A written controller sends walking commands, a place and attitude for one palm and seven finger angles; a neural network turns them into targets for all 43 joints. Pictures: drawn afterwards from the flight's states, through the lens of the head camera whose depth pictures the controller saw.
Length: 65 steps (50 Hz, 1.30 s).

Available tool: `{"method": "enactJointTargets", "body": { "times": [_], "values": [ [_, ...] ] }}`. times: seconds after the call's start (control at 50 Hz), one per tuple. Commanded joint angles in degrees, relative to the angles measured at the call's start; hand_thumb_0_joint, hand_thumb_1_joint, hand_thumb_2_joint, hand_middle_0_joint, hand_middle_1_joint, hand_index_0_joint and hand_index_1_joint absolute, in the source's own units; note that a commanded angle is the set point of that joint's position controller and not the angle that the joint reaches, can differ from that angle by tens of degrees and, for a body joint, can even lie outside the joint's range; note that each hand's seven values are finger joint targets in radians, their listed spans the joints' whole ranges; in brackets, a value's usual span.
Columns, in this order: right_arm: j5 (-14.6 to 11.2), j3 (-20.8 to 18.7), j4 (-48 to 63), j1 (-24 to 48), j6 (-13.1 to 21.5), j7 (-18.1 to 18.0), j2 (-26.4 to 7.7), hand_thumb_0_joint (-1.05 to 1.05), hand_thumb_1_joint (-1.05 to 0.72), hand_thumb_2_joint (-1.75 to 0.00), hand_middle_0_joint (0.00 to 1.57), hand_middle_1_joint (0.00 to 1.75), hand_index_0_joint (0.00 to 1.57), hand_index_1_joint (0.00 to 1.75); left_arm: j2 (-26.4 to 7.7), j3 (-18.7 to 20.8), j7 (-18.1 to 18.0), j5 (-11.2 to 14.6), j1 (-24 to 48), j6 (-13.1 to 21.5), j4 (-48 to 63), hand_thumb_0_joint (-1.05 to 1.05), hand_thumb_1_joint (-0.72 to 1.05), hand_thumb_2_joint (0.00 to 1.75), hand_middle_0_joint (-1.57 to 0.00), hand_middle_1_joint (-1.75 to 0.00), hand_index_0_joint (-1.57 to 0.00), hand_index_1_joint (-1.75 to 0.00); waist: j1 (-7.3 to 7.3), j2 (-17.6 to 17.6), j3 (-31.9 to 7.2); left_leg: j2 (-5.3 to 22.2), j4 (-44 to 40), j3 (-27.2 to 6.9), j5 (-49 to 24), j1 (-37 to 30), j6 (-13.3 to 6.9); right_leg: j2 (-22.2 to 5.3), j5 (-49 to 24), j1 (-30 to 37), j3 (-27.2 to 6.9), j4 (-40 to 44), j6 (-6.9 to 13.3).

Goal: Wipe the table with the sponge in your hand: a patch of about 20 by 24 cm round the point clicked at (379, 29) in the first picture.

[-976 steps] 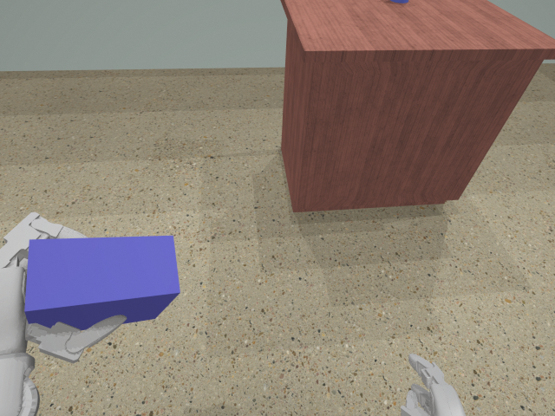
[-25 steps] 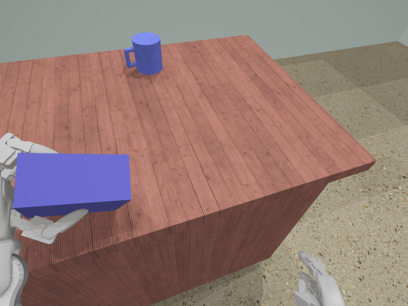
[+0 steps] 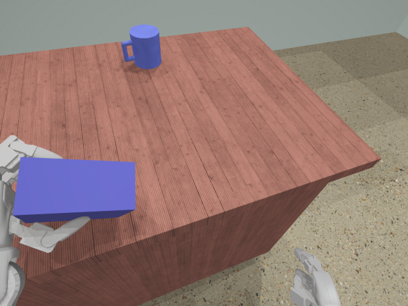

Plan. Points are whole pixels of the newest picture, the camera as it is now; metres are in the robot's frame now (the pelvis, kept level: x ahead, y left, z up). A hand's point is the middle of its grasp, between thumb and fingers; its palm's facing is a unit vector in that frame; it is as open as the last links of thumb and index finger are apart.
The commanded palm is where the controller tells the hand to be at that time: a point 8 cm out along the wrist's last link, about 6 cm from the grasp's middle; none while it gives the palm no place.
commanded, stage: look again from close up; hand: left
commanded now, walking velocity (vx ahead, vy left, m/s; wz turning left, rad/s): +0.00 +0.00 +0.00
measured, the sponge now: (96, 193) +0.24 +0.19 +0.14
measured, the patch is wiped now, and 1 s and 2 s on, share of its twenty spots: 0.00 0.00 0.00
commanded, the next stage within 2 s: turn the palm down, sponge in hand in 0.28 s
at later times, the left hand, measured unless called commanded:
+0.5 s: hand (17, 158) +0.25 +0.28 +0.20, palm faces +0.46 -0.77 -0.44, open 10.8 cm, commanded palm +0.16 +0.28 +0.19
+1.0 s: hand (44, 188) +0.22 +0.24 +0.19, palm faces +0.39 -0.53 -0.75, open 10.8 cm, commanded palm +0.17 +0.26 +0.23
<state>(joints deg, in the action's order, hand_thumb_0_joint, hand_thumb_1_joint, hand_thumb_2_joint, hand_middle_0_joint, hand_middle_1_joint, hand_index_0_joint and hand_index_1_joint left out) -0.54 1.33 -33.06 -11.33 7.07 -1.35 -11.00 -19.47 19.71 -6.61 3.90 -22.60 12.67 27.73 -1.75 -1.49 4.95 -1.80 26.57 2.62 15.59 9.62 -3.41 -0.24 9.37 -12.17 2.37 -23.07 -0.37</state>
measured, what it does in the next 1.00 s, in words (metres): shifts its weight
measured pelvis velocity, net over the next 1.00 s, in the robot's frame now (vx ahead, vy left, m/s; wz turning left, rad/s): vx -0.01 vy -0.07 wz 0.05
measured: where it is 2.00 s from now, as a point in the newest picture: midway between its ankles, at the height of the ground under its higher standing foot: outside the picture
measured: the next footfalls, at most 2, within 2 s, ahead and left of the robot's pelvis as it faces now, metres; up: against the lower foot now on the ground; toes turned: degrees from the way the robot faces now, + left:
none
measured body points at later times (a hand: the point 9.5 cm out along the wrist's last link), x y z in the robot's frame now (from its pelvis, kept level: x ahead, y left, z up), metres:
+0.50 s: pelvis +0.00 -0.01 -0.01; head +0.02 +0.01 +0.44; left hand +0.22 +0.32 +0.23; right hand +0.19 -0.21 -0.09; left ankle -0.01 +0.07 -0.74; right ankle +0.03 -0.12 -0.74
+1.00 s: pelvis -0.01 -0.07 -0.01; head -0.01 -0.11 +0.43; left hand +0.19 +0.26 +0.23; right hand +0.23 -0.28 -0.10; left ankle -0.01 +0.07 -0.74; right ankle +0.03 -0.12 -0.74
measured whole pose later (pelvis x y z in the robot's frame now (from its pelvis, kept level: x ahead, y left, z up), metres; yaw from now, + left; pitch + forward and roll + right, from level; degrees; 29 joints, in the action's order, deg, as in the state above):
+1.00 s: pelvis -0.01 -0.07 -0.01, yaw +3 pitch -2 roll +1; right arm -1.5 2.5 -33.9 -6.2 1.7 -6.5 -16.4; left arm -34.9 20.4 2.6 -8.9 -7.4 -11.3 17.7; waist -5.6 4.9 1.2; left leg 0.3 33.7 -1.5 17.6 14.1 1.1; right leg 2.5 15.2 -17.3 5.1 -34.1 4.9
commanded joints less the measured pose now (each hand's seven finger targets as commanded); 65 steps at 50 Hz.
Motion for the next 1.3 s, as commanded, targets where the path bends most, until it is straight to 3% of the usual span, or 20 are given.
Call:
{"method": "enactJointTargets", "body": {
  "times": [0.0,0.34,0.36,0.38,0.4,0.42,0.44,0.46,0.5,0.56,0.64,0.66,0.72,0.76,0.8,0.94,1.02,1.06,1.16,1.28],
  "values": [
    [-0.4,-3.5,9.0,4.5,2.8,-0.5,-7.7,0.00,-0.90,-0.90,0.20,0.30,0.20,0.30,-9.7,6.4,-0.3,-0.9,1.0,2.4,9.7,0.00,0.10,1.30,-1.20,-1.60,-1.20,-1.60,0.17,3.0,-9.5,5.4,-6.7,-5.4,-10.8,4.7,3.4,-2.6,-9.3,9.7,-3.3,0.8,1.3],
    [-0.5,-3.7,9.0,4.1,2.5,-0.7,-7.7,0.00,-0.90,-0.90,0.20,0.30,0.20,0.30,-9.7,6.4,-0.5,-1.1,0.7,2.2,10.1,0.00,0.10,1.30,-1.20,-1.60,-1.20,-1.60,0.34,3.9,-9.2,6.1,-7.5,-6.0,-10.2,5.4,4.0,-3.0,-8.8,10.1,-2.8,0.6,1.2],
    [-3.6,7.7,16.4,-6.3,0.3,-5.0,-11.2,0.00,-0.90,-0.90,0.20,0.30,0.20,0.30,-54.3,18.9,-1.6,-1.6,51.3,10.8,32.6,0.00,0.10,1.30,-1.20,-1.60,-1.20,-1.60,5.32,19.0,-8.6,5.5,-4.7,-8.9,-5.5,18.6,2.1,2.3,8.6,9.7,-2.4,-7.5,-2.3],
    [2.9,-3.9,8.4,6.4,0.8,-2.9,-7.7,0.00,-0.90,-0.90,0.20,0.30,0.20,0.30,-25.7,18.1,1.4,-6.6,32.4,-1.5,-4.0,0.00,0.10,1.30,-1.20,-1.60,-1.20,-1.60,-4.25,14.3,-18.9,3.7,-3.8,-5.2,-17.4,0.1,8.3,1.5,1.1,2.8,1.4,-8.4,3.8],
    [2.4,-2.5,9.0,5.6,1.9,0.5,-9.6,0.00,-0.90,-0.90,0.20,0.30,0.20,0.30,-19.6,8.2,2.9,-3.7,27.4,-3.5,-4.2,0.00,0.10,1.30,-1.20,-1.60,-1.20,-1.60,-0.72,9.0,-12.5,3.1,-4.6,-7.2,-27.8,1.7,9.6,2.5,-1.9,-1.1,3.9,-6.3,3.4],
    [2.0,-3.8,7.1,5.5,1.6,0.8,-11.6,0.00,-0.90,-0.90,0.20,0.30,0.20,0.30,-19.0,11.0,3.4,-3.4,24.8,-5.1,0.0,0.00,0.10,1.30,-1.20,-1.60,-1.20,-1.60,-1.94,11.9,-20.7,4.8,-1.2,-6.5,-34.9,-6.8,9.3,3.4,-4.8,-2.9,2.8,-8.6,3.0],
    [1.9,-3.1,8.2,6.7,1.9,0.4,-11.2,0.00,-0.90,-0.90,0.20,0.30,0.20,0.30,-14.5,7.3,5.1,-0.2,23.3,-8.1,2.3,0.00,0.10,1.30,-1.20,-1.60,-1.20,-1.60,-3.17,16.9,-21.2,4.0,-0.7,-5.9,-36.2,-8.8,8.9,2.0,-3.4,-3.7,1.4,-8.0,3.0],
    [0.4,-2.6,7.4,8.0,1.8,0.6,-10.4,0.00,-0.90,-0.90,0.20,0.30,0.20,0.30,-11.3,6.2,6.3,1.9,17.9,-12.1,-1.1,0.00,0.10,1.30,-1.20,-1.60,-1.20,-1.60,-3.26,14.9,-20.3,4.7,-1.3,-6.4,-34.7,-9.5,9.0,2.2,-1.7,-4.2,1.4,-9.0,2.8],
    [0.3,-2.6,7.4,9.4,1.6,0.9,-12.5,0.00,-0.90,-0.90,0.20,0.30,0.20,0.30,-14.9,6.8,8.4,2.1,13.6,-16.6,3.1,0.00,0.10,1.30,-1.20,-1.60,-1.20,-1.60,-4.43,7.8,-18.7,4.2,-0.3,-5.0,-31.8,-4.8,6.9,1.3,-7.1,-0.7,2.9,-7.0,2.7],
    [-0.6,-1.0,10.8,14.5,-0.2,1.6,-11.4,0.00,-0.90,-0.90,0.20,0.30,0.20,0.30,-18.1,5.5,8.6,-4.1,12.4,-19.1,11.3,0.00,0.10,1.30,-1.20,-1.60,-1.20,-1.60,-3.19,3.8,-16.4,3.3,-0.2,-3.8,-21.0,-0.4,4.1,1.8,-5.3,-0.6,2.6,-7.3,2.4],
    [0.6,-1.5,10.9,13.1,-0.9,-0.5,-10.5,0.00,-0.90,-0.90,0.20,0.30,0.20,0.30,-22.7,11.9,5.1,-4.9,12.0,-13.0,14.6,0.00,0.10,1.30,-1.20,-1.60,-1.20,-1.60,-2.51,-2.2,-14.2,2.7,-0.1,-3.9,-9.8,3.3,2.4,1.7,0.8,-2.6,2.0,-6.4,1.5],
    [-0.3,-1.2,10.9,14.4,-1.1,-1.0,-10.8,0.00,-0.90,-0.90,0.20,0.30,0.20,0.30,-27.1,15.7,3.8,-4.6,16.8,-12.4,15.2,0.00,0.10,1.30,-1.20,-1.60,-1.20,-1.60,-2.52,-0.1,-14.9,2.2,-0.2,-3.4,-4.9,3.3,2.0,1.7,4.7,-3.2,0.5,-5.6,1.4],
    [-0.1,-1.7,7.9,11.0,-1.6,-2.6,-10.5,0.00,-0.90,-0.90,0.20,0.30,0.20,0.30,-23.2,12.5,3.2,-4.7,17.1,-13.6,4.7,0.00,0.10,1.30,-1.20,-1.60,-1.20,-1.60,-1.88,4.0,-9.9,1.9,0.2,-2.9,-3.1,5.5,2.4,0.8,5.9,-4.6,0.4,-4.0,1.3],
    [-1.0,-1.4,7.4,11.7,-2.2,-3.2,-10.9,0.00,-0.90,-0.90,0.20,0.30,0.20,0.30,-26.8,12.8,3.3,-6.2,22.1,-16.7,2.0,0.00,0.10,1.30,-1.20,-1.60,-1.20,-1.60,-1.66,10.5,-8.8,1.3,0.4,-2.1,-0.3,5.4,2.3,0.3,8.2,-5.4,-1.2,-2.9,1.6],
    [-0.6,-1.3,7.5,11.4,-2.5,-4.2,-10.9,0.00,-0.90,-0.90,0.20,0.30,0.20,0.30,-27.1,9.7,4.3,-7.9,24.1,-19.4,0.4,0.00,0.10,1.30,-1.20,-1.60,-1.20,-1.60,-1.65,11.4,-8.9,1.1,0.6,-1.8,-0.4,5.8,2.1,-0.6,9.0,-3.6,-1.9,-1.8,1.5],
    [-0.8,-1.3,9.1,14.0,-2.4,-5.9,-10.2,0.00,-0.90,-0.90,0.20,0.30,0.20,0.30,-32.4,6.8,9.5,-14.2,27.4,-19.8,2.3,0.00,0.10,1.30,-1.20,-1.60,-1.20,-1.60,-2.09,0.3,-13.0,1.9,5.4,-2.1,-2.0,7.6,1.8,-5.0,17.0,1.3,-11.6,1.6,-0.1],
    [-1.5,-1.7,8.1,13.2,-2.6,-5.9,-10.4,0.00,-0.90,-0.90,0.20,0.30,0.20,0.30,-36.1,12.6,11.7,-11.2,23.6,-19.7,-3.2,0.00,0.10,1.30,-1.20,-1.60,-1.20,-1.60,-3.47,-4.2,-13.3,2.7,7.5,-3.9,-1.2,11.9,3.0,-8.5,11.4,5.7,-15.5,1.2,-2.3],
    [-2.3,-1.6,8.0,14.9,-2.4,-5.4,-10.3,0.00,-0.90,-0.90,0.20,0.30,0.20,0.30,-39.6,16.6,11.1,-10.9,22.5,-20.7,-4.1,0.00,0.10,1.30,-1.20,-1.60,-1.20,-1.60,-4.86,-0.3,-13.1,2.6,8.8,-4.2,-1.8,13.1,3.6,-9.5,8.4,6.8,-17.4,0.6,-2.0],
    [-1.8,-2.2,9.2,14.2,-3.5,-4.3,-10.4,0.00,-0.90,-0.90,0.20,0.30,0.20,0.30,-40.5,17.6,6.5,-13.8,18.8,-21.6,3.4,0.00,0.10,1.30,-1.20,-1.60,-1.20,-1.60,-5.46,4.9,-16.4,2.2,11.2,-5.0,-4.3,13.8,4.2,-10.2,-2.4,7.5,-18.7,-3.6,-1.4],
    [-1.8,-2.8,9.6,13.7,-3.7,-5.4,-11.2,0.00,-0.90,-0.90,0.20,0.30,0.20,0.30,-40.0,14.4,6.2,-17.3,22.5,-22.6,4.5,0.00,0.10,1.30,-1.20,-1.60,-1.20,-1.60,-3.93,1.2,-16.9,2.5,11.4,-4.4,-4.8,12.4,3.1,-9.1,1.8,4.1,-16.6,-3.5,-1.4]
  ]
}}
